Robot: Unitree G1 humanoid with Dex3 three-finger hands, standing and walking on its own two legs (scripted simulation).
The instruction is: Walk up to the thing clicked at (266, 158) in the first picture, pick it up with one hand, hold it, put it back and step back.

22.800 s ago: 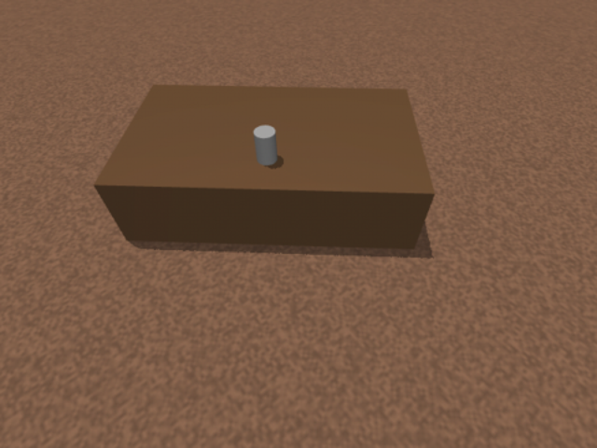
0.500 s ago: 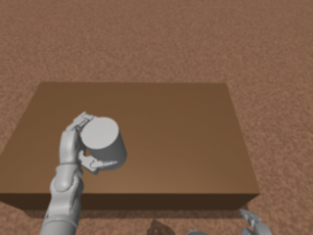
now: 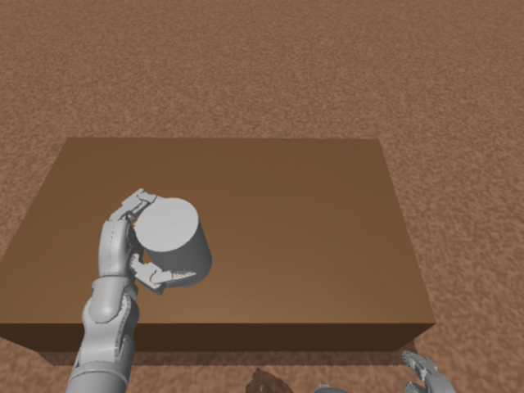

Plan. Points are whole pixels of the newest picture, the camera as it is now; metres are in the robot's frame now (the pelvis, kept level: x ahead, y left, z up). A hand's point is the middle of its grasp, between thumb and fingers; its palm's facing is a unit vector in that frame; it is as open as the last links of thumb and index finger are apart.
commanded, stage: hold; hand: left
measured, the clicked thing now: (178, 245) +0.32 +0.14 +0.05
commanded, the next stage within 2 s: crouch in 0.14 s
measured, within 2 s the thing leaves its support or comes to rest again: neither
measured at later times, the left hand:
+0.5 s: hand (168, 244) +0.35 +0.16 +0.02, palm faces +0.08 -1.00 +0.02, open 11.4 cm
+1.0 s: hand (191, 239) +0.45 +0.16 -0.14, palm faces +0.04 -1.00 +0.00, open 11.4 cm
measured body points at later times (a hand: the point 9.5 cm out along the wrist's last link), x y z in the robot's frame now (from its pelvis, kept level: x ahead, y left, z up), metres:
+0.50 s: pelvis -0.02 +0.00 -0.02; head +0.05 +0.01 +0.43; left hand +0.34 +0.22 +0.02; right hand +0.12 -0.25 -0.12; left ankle -0.01 +0.11 -0.70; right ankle +0.03 -0.12 -0.70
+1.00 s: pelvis -0.05 +0.01 -0.16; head +0.13 +0.02 +0.26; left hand +0.44 +0.22 -0.14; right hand +0.00 -0.25 -0.29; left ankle -0.01 +0.11 -0.70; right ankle +0.03 -0.12 -0.70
